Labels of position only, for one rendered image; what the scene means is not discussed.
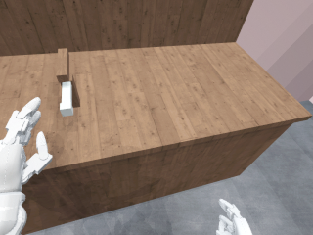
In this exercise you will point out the left robot hand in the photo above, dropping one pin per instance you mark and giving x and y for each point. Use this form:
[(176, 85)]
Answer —
[(12, 154)]

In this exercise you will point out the tap lever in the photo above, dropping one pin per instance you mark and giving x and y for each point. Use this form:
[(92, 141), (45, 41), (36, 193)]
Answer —
[(66, 107)]

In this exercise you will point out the counter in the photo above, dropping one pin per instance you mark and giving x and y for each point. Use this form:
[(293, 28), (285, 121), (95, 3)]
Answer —
[(164, 100)]

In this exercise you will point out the right robot hand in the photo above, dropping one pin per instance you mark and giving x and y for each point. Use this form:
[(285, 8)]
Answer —
[(238, 226)]

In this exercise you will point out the left robot forearm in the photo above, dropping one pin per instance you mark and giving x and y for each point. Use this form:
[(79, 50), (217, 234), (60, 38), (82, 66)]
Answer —
[(13, 216)]

